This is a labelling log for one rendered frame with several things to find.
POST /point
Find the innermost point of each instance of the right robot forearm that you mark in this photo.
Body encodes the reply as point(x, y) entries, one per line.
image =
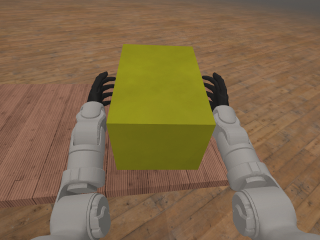
point(244, 169)

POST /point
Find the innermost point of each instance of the left robot hand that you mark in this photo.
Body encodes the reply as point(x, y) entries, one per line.
point(96, 93)

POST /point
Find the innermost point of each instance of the robot right upper arm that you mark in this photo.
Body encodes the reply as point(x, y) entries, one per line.
point(266, 213)

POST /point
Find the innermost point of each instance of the right robot hand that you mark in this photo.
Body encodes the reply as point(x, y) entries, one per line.
point(219, 96)

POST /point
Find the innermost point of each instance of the robot left upper arm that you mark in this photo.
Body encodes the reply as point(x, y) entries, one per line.
point(79, 217)

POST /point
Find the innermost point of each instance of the table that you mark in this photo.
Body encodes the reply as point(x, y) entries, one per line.
point(36, 124)

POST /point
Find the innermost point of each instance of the carton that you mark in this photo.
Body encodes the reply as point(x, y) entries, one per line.
point(160, 116)

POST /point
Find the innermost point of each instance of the left robot forearm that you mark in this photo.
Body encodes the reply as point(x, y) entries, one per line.
point(85, 172)

